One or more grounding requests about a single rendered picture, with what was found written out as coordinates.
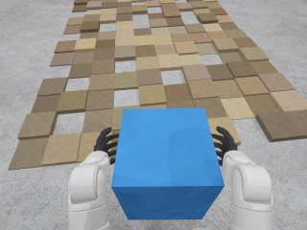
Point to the robot right hand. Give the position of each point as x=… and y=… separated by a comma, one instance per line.
x=227, y=143

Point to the right robot forearm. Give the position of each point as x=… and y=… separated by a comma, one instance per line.
x=251, y=192

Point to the left robot forearm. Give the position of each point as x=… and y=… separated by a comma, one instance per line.
x=87, y=196

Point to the carton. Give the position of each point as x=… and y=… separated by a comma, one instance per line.
x=166, y=165

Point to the robot left hand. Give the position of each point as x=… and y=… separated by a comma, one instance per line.
x=102, y=143

